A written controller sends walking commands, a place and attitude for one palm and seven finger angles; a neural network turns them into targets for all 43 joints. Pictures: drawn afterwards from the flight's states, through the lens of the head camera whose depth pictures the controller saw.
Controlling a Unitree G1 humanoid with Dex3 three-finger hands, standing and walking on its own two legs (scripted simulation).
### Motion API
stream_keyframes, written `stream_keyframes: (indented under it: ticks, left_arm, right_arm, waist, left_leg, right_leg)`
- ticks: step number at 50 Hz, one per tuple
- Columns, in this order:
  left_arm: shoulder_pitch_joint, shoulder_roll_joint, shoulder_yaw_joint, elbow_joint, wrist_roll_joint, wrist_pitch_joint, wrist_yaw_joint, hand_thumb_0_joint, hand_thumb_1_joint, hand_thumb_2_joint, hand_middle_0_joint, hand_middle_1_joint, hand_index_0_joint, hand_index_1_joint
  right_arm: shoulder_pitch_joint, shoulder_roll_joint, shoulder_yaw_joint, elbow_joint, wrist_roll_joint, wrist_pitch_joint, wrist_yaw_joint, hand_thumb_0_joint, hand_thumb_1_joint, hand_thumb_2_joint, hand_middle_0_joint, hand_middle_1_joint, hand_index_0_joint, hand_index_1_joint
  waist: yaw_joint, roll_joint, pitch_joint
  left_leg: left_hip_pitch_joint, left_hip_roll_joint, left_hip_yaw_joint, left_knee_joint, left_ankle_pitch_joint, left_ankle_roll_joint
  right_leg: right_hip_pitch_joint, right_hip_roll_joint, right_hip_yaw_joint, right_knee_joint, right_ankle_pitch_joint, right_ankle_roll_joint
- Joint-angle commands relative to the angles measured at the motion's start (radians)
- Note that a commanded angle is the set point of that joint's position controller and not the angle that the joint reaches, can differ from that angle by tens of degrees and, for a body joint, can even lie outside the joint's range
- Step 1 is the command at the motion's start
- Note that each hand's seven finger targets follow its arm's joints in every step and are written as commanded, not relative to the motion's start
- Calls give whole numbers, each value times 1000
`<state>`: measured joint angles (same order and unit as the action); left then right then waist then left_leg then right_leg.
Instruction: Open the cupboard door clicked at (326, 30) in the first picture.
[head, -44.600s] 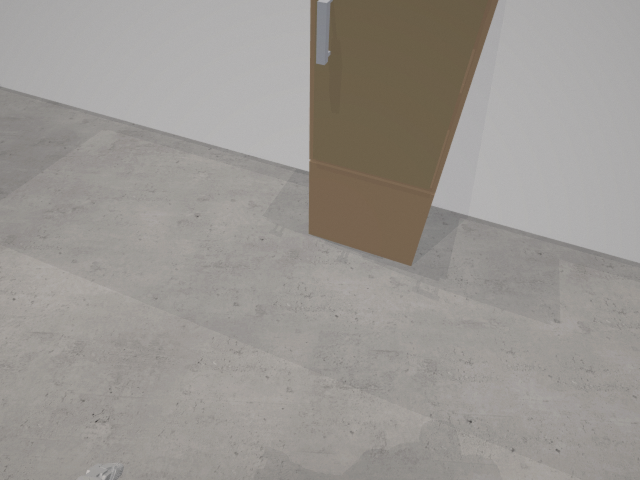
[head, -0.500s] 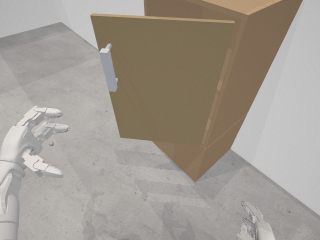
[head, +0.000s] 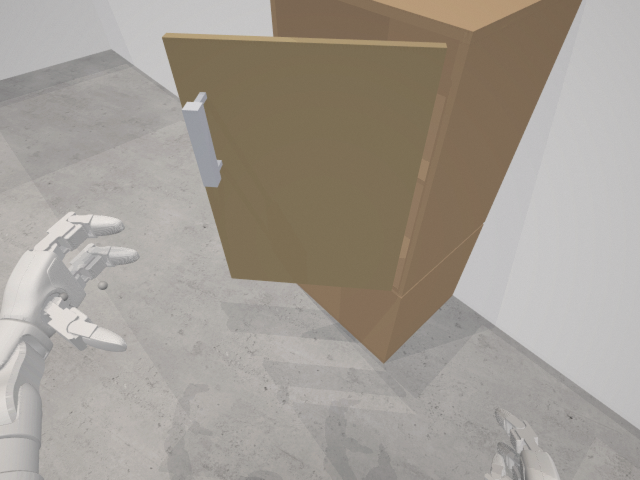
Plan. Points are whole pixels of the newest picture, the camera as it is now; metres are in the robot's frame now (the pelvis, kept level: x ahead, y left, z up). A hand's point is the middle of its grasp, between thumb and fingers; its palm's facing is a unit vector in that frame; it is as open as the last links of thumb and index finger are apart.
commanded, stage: raise the hand with hooked fingers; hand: left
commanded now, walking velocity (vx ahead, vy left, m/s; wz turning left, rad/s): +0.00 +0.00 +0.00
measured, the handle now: (207, 140) +0.61 +0.24 +0.10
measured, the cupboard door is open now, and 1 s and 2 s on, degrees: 42 42 42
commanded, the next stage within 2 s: move the hooked fingers beside the handle in 0.04 s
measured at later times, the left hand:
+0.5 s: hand (122, 244) +0.35 +0.27 +0.12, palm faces -0.02 -1.00 -0.02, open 14.0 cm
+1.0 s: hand (143, 200) +0.44 +0.28 +0.11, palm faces -0.04 -1.00 +0.00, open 14.0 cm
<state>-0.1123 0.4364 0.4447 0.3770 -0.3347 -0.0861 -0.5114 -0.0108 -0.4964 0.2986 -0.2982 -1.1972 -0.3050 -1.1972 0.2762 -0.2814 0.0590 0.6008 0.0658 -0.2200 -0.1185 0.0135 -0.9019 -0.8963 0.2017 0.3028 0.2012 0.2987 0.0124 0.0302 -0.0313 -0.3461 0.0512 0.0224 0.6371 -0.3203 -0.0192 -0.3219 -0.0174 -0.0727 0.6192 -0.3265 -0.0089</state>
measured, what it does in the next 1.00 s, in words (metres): stands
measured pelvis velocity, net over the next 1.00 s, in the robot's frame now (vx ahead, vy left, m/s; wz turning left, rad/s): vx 0.00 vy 0.02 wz -0.02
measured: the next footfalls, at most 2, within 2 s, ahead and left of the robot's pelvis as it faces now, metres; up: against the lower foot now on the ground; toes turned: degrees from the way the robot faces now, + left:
none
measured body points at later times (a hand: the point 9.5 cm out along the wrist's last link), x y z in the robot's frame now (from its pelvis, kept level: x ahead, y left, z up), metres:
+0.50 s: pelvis +0.00 +0.00 +0.00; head +0.02 +0.00 +0.45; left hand +0.35 +0.33 +0.13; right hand +0.14 -0.25 -0.09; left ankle +0.01 +0.13 -0.73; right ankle +0.00 -0.11 -0.73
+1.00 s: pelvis +0.00 +0.02 -0.01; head +0.07 +0.03 +0.43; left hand +0.44 +0.34 +0.12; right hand +0.05 -0.26 -0.11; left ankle +0.01 +0.13 -0.73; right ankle +0.00 -0.11 -0.73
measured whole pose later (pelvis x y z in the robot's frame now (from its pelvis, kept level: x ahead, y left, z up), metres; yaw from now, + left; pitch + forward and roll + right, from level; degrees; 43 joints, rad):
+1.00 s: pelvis +0.00 +0.02 -0.01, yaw -1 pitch +11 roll -2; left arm -0.74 0.65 0.47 1.08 -0.19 -0.23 -0.54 -0.01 -0.50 0.30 -0.30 -1.20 -0.30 -1.20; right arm 0.38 -0.30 0.05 0.64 0.04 -0.07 -0.09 0.01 -0.90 -0.90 0.20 0.30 0.20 0.30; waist -0.09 0.00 -0.05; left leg -0.58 0.05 0.03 0.75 -0.36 0.00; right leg -0.55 -0.02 -0.06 0.70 -0.34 0.01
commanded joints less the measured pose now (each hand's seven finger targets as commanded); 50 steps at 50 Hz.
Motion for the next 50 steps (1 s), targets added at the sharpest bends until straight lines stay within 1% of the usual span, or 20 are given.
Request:
stream_keyframes:
  ticks: [1,3,7,8,10,13,14,21,22,24,25,29,30,32,34,35,38,43,44,50]
  left_arm:
    - [-270,288,99,-196,-39,-58,-10,0,-500,300,-300,-1200,-300,-1200]
    - [-272,276,86,-197,-32,-58,-10,0,-500,300,-300,-1200,-300,-1200]
    - [-270,274,86,-191,-34,-58,-9,0,-500,300,-300,-1200,-300,-1200]
    - [-335,257,53,-199,-26,-61,-9,0,-500,300,-300,-1200,-300,-1200]
    - [-402,300,79,-157,-26,-64,1,0,-500,300,-300,-1200,-300,-1200]
    - [-500,285,38,-78,-5,-69,-3,0,-500,300,-300,-1200,-300,-1200]
    - [-530,319,60,-45,2,-74,0,0,-500,300,-300,-1200,-300,-1200]
    - [-633,360,58,76,19,-110,-21,0,-500,300,-300,-1200,-300,-1200]
    - [-620,334,41,93,23,-110,-22,0,-500,300,-300,-1200,-300,-1200]
    - [-616,340,45,149,28,-102,-16,0,-500,300,-300,-1200,-300,-1200]
    - [-625,369,69,199,23,-95,-15,0,-500,300,-300,-1200,-300,-1200]
    - [-722,413,83,209,53,-121,-1,0,-500,300,-300,-1200,-300,-1200]
    - [-735,441,101,210,50,-131,1,0,-500,300,-300,-1200,-300,-1200]
    - [-781,415,73,203,62,-152,-2,0,-500,300,-300,-1200,-300,-1200]
    - [-798,436,86,245,65,-161,-3,0,-500,300,-300,-1200,-300,-1200]
    - [-815,454,97,277,59,-163,-6,0,-500,300,-300,-1200,-300,-1200]
    - [-869,443,65,352,76,-161,-18,0,-500,300,-300,-1200,-300,-1200]
    - [-979,476,58,426,101,-188,-25,0,-500,300,-300,-1200,-300,-1200]
    - [-998,510,81,447,105,-195,-23,0,-500,300,-300,-1200,-300,-1200]
    - [-1086,511,55,536,125,-210,-28,0,-500,300,-300,-1200,-300,-1200]
  right_arm:
    - [-87,-129,-58,-158,0,-61,-13,0,-900,-900,200,300,200,300]
    - [-87,-126,-56,-159,1,-62,-12,0,-900,-900,200,300,200,300]
    - [-84,-126,-55,-158,1,-61,-11,0,-900,-900,200,300,200,300]
    - [-88,-125,-53,-153,2,-62,-15,0,-900,-900,200,300,200,300]
    - [-76,-131,-54,-138,0,-58,-21,0,-900,-900,200,300,200,300]
    - [-71,-132,-50,-125,3,-52,-28,0,-900,-900,200,300,200,300]
    - [-60,-136,-53,-115,3,-49,-30,0,-900,-900,200,300,200,300]
    - [-24,-147,-55,-111,-4,-28,-16,0,-900,-900,200,300,200,300]
    - [-19,-147,-58,-113,-4,-24,-12,0,-900,-900,200,300,200,300]
    - [-7,-153,-61,-114,-3,-12,-6,0,-900,-900,200,300,200,300]
    - [2,-161,-59,-112,-4,-4,-4,0,-900,-900,200,300,200,300]
    - [32,-165,-70,-111,-8,17,5,0,-900,-900,200,300,200,300]
    - [41,-170,-70,-114,-10,25,7,0,-900,-900,200,300,200,300]
    - [56,-165,-73,-110,-13,33,10,0,-900,-900,200,300,200,300]
    - [73,-172,-76,-99,-13,43,11,0,-900,-900,200,300,200,300]
    - [82,-176,-75,-94,-13,50,10,0,-900,-900,200,300,200,300]
    - [99,-180,-77,-80,-11,66,11,0,-900,-900,200,300,200,300]
    - [137,-186,-79,-63,-18,90,14,0,-900,-900,200,300,200,300]
    - [150,-192,-81,-54,-21,95,14,0,-900,-900,200,300,200,300]
    - [185,-198,-80,-46,-26,130,19,0,-900,-900,200,300,200,300]
  waist:
    - [7,22,-185]
    - [7,54,-192]
    - [5,31,-188]
    - [-8,59,-186]
    - [-17,4,-162]
    - [-36,44,-156]
    - [-39,36,-167]
    - [-29,58,-265]
    - [-29,66,-274]
    - [-30,32,-249]
    - [-27,-18,-227]
    - [-39,44,-280]
    - [-34,23,-295]
    - [-44,72,-338]
    - [-52,73,-321]
    - [-56,32,-304]
    - [-75,58,-289]
    - [-94,89,-338]
    - [-94,63,-342]
    - [-115,78,-363]
  left_leg:
    - [82,-58,-12,-77,177,47]
    - [89,-59,-12,-78,188,44]
    - [90,-58,-14,-78,190,45]
    - [96,-59,-16,-80,181,44]
    - [86,-56,-20,-74,157,46]
    - [71,-60,-18,-73,117,44]
    - [70,-58,-22,-70,113,44]
    - [68,-58,-27,-44,199,43]
    - [76,-60,-23,-41,214,44]
    - [45,-57,-23,-43,193,43]
    - [16,-57,-26,-41,188,45]
    - [20,-57,-20,-29,194,46]
    - [18,-55,-21,-22,217,47]
    - [39,-55,-21,-17,246,45]
    - [32,-53,-22,-13,238,45]
    - [16,-50,-24,-9,240,48]
    - [-5,-51,-21,-7,203,48]
    - [6,-47,-26,18,231,48]
    - [-6,-44,-33,20,233,48]
    - [-5,-39,-42,44,277,47]
  right_leg:
    - [42,21,50,-101,225,0]
    - [40,23,41,-93,237,-4]
    - [35,25,38,-92,242,-3]
    - [19,26,37,-92,231,-3]
    - [2,28,46,-103,201,-1]
    - [-30,21,50,-105,152,-2]
    - [-31,20,48,-105,144,-2]
    - [6,22,46,-59,250,-14]
    - [0,22,41,-52,269,-14]
    - [-21,22,37,-53,251,-12]
    - [-16,26,39,-51,248,-13]
    - [-28,24,46,-38,249,-12]
    - [-10,29,47,-29,270,-15]
    - [-13,31,45,-17,300,-15]
    - [-40,33,43,-19,289,-15]
    - [-36,37,42,-16,292,-16]
    - [-80,34,44,-20,260,-12]
    - [-114,38,43,0,272,-13]
    - [-113,39,40,4,270,-13]
    - [-166,47,32,30,281,-16]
